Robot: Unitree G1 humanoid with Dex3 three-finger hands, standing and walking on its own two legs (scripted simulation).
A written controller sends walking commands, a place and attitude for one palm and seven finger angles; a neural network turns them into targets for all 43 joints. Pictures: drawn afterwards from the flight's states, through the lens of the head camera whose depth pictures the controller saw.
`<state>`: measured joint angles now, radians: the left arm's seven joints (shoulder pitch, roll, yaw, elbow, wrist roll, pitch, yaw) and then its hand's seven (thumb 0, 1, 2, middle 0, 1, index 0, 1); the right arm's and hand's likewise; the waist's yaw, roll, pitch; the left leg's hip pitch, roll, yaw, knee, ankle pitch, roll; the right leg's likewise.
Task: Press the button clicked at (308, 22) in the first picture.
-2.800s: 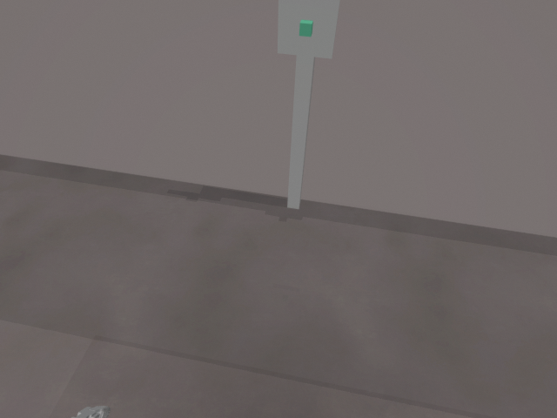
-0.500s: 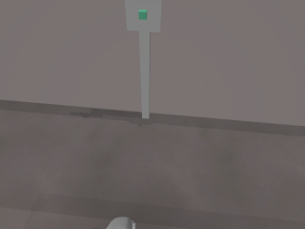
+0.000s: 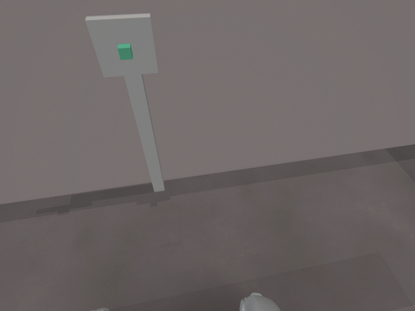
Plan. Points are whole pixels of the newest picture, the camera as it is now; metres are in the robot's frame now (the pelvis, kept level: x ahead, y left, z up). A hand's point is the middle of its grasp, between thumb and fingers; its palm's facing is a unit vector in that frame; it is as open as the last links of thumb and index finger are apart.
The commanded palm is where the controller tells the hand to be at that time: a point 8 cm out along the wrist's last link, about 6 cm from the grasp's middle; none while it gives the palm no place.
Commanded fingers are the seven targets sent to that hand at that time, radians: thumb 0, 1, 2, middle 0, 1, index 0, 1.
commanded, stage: turn to face it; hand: left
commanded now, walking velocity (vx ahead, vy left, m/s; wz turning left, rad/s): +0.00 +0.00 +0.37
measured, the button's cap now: (125, 51) +0.79 +0.30 +0.09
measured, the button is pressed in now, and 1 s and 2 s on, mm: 0 0 0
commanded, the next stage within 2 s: take the last steps up to it in 0.54 s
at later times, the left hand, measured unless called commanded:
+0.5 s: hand out of the picture +0.13 +0.19 -0.18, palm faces +0.17 -0.97 -0.18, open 7.2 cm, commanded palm none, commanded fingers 0.00 0.90 0.90 -0.20 -0.30 -0.20 -0.30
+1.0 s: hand out of the picture -0.01 +0.15 -0.18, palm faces +0.36 -0.93 -0.12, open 7.4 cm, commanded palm none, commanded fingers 0.00 0.90 0.90 -0.20 -0.30 -0.20 -0.30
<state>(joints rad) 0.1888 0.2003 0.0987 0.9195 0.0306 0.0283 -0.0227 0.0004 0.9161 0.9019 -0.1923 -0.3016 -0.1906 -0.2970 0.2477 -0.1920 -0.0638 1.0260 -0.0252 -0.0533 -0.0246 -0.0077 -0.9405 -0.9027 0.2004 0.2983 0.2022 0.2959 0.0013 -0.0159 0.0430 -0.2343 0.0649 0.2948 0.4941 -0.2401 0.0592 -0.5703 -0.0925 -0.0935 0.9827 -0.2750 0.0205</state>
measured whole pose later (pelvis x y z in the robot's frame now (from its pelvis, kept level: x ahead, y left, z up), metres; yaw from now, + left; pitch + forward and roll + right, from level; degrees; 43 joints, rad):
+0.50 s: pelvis +0.08 +0.00 +0.00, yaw +7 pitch +0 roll -1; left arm 0.16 0.19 0.06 1.03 0.00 0.04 0.03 -0.02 0.93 0.90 -0.20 -0.30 -0.20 -0.30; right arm 0.30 -0.09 -0.03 1.09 -0.03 0.00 -0.03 0.01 -0.92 -0.90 0.20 0.30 0.20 0.30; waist -0.03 -0.04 0.03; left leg -0.23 0.04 0.10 0.55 -0.32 0.03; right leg -0.31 -0.07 -0.12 0.74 -0.45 0.04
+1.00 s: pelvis +0.11 +0.02 +0.00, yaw +15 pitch +0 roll -2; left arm 0.43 0.15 0.03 1.14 0.03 -0.02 0.00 0.00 0.91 0.90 -0.20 -0.30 -0.20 -0.30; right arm 0.16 -0.19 -0.05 1.03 -0.02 0.00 0.01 0.00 -0.91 -0.90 0.20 0.30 0.20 0.30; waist 0.06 -0.02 0.02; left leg -0.28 0.07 0.11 0.59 -0.34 0.00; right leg -0.12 -0.06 -0.16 0.46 -0.32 0.03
